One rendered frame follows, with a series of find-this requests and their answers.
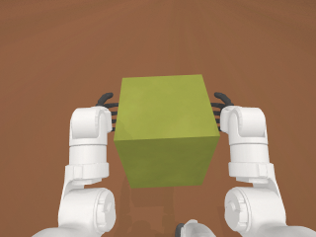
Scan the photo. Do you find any left robot upper arm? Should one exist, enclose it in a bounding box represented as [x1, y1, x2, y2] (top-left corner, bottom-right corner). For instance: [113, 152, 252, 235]
[32, 188, 117, 237]

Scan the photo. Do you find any left robot forearm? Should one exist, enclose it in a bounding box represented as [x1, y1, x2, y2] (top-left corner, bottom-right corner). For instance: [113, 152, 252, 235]
[58, 106, 113, 224]

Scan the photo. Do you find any left robot hand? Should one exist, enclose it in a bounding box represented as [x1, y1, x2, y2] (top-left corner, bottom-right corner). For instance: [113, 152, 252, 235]
[95, 92, 119, 132]

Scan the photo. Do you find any right robot hand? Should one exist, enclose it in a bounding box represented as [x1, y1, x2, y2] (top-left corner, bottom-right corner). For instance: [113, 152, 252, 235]
[210, 92, 234, 133]

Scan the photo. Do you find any right robot upper arm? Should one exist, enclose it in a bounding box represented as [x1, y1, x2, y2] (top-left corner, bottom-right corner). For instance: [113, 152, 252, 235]
[224, 187, 316, 237]

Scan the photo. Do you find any right robot thigh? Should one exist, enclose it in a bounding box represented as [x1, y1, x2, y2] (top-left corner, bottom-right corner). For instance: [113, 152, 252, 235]
[181, 222, 216, 237]

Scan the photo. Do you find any carton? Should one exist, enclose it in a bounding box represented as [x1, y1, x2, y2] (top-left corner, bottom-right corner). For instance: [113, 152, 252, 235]
[114, 74, 220, 189]

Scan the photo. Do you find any right robot forearm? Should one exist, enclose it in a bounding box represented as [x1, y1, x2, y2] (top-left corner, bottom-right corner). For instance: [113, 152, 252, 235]
[219, 106, 286, 222]

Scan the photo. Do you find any robot right foot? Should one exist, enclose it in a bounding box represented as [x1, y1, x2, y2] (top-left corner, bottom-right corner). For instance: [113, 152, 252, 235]
[175, 223, 185, 237]

